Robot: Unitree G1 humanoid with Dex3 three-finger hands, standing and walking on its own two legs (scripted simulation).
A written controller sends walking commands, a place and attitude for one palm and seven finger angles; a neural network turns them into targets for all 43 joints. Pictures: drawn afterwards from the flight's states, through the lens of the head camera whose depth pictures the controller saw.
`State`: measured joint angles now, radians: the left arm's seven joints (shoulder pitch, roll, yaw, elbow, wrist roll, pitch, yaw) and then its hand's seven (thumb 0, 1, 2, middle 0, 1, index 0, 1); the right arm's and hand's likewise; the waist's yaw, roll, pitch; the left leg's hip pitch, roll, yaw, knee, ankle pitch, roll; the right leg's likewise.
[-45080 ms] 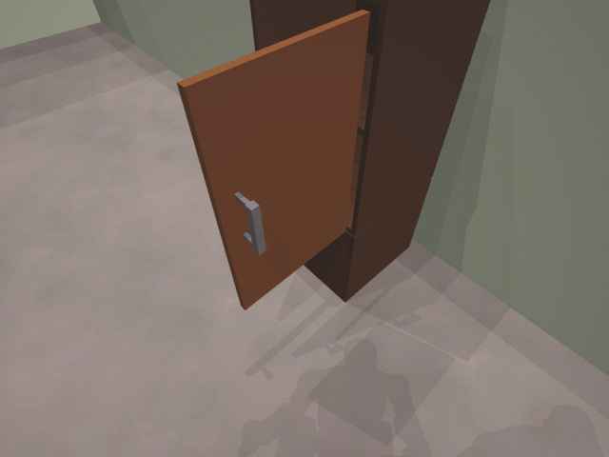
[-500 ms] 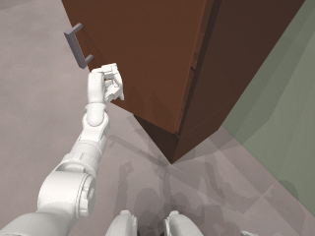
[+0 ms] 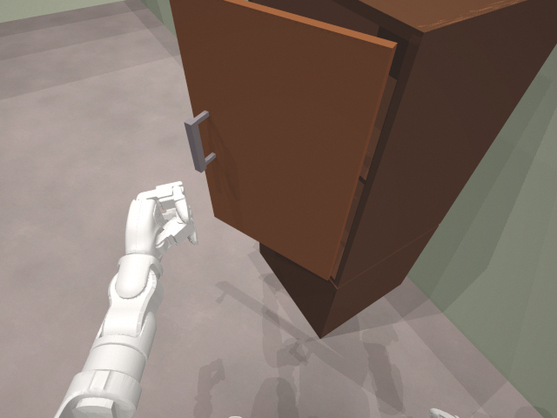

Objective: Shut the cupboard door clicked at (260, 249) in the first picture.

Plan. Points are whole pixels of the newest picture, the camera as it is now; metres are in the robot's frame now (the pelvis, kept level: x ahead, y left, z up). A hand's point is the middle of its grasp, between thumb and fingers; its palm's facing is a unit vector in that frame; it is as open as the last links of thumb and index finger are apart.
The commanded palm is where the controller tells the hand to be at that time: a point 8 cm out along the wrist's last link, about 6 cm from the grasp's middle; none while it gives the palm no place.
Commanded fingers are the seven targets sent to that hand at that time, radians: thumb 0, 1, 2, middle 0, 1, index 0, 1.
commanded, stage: draw the hand back to the body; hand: left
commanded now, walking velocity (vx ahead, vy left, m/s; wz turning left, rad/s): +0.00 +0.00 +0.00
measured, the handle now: (202, 142) +0.64 +0.17 +0.01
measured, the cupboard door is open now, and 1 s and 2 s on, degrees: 25 25 25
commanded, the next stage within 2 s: step back with the hand held close in 1.14 s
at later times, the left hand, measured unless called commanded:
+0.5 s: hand (50, 265) +0.26 +0.25 +0.16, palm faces +0.24 -0.93 -0.26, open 4.2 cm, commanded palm +0.21 +0.30 +0.18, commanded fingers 0.00 0.90 0.90 -0.53 -0.66 -0.53 -0.66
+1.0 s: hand out of the picture +0.19 +0.29 +0.20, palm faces +0.47 -0.79 -0.39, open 7.3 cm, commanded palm +0.14 +0.32 +0.22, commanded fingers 0.00 0.90 0.90 -0.20 -0.30 -0.20 -0.30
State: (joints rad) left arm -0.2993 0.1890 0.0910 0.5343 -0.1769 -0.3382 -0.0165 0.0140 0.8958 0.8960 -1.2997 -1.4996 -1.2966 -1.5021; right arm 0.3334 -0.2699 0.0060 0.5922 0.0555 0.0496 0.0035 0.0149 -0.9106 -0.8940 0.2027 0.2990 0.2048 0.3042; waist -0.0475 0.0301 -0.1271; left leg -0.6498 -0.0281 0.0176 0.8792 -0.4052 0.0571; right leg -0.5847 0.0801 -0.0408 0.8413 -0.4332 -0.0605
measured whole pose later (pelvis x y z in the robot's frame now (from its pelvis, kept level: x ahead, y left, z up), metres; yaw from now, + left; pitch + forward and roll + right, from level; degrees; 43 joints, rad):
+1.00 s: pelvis +0.01 +0.01 +0.05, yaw +2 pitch -3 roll -1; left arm 0.46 0.35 0.32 -0.37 -0.10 -0.02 0.11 0.01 0.89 0.90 -0.23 -0.33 -0.23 -0.34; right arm 0.20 -0.25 0.03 0.61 0.04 -0.05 -0.05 0.02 -0.91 -0.89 0.20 0.30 0.21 0.30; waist 0.06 0.08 -0.01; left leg -0.15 -0.08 -0.01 0.43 -0.23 0.08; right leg -0.08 0.04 -0.03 0.40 -0.27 -0.03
